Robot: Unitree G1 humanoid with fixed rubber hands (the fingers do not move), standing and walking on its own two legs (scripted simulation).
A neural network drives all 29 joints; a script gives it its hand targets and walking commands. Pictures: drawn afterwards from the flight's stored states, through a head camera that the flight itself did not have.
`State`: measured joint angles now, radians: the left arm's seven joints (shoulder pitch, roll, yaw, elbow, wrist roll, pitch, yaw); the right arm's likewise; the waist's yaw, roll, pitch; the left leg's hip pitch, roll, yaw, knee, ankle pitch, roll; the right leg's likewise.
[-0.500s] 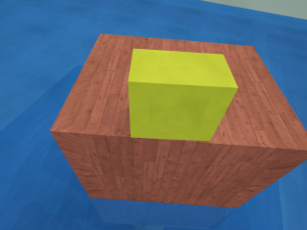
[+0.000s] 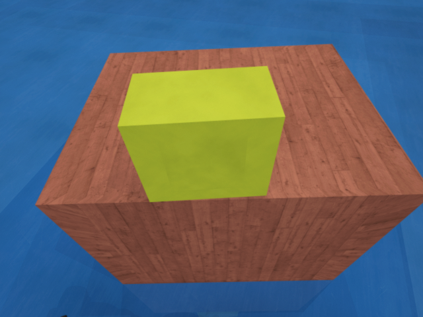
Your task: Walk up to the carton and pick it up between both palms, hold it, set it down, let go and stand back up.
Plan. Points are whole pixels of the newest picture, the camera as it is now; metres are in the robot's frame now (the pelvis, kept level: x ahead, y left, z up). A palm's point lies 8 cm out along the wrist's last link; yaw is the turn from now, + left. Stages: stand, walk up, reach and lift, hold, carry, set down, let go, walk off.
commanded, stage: walk up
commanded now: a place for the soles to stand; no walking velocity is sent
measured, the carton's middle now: (204, 139) +0.48 +0.01 +0.07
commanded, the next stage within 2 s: reach and lift in 1.96 s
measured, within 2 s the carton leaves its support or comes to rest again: neither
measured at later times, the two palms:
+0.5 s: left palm out of the picture +0.10 +0.32 -0.08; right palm out of the picture +0.09 -0.30 -0.09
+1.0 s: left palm out of the picture +0.12 +0.32 -0.08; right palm out of the picture +0.09 -0.30 -0.09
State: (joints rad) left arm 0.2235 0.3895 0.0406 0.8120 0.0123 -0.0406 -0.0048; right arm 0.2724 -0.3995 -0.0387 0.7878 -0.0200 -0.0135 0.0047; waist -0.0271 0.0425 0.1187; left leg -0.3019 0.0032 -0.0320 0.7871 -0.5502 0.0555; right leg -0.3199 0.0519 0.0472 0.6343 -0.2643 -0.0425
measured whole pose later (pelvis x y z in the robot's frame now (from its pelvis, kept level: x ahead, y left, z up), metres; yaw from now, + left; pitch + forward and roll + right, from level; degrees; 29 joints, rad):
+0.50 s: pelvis +0.01 +0.01 +0.01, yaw +0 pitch +0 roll +0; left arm 0.22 0.39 0.04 0.90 0.01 -0.03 -0.02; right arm 0.27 -0.40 -0.04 0.79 -0.02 -0.04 0.00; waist -0.03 0.03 0.02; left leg -0.27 0.00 -0.02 0.57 -0.30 0.02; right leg -0.32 0.05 0.05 0.56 -0.24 -0.03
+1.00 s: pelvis +0.01 +0.01 +0.01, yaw +0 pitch +0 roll +1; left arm 0.18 0.39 0.04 0.93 0.01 -0.03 -0.02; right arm 0.27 -0.40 -0.04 0.79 -0.02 -0.05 0.00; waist -0.03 0.03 -0.02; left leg -0.26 0.00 -0.02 0.52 -0.28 0.01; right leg -0.32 0.05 0.05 0.53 -0.22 -0.03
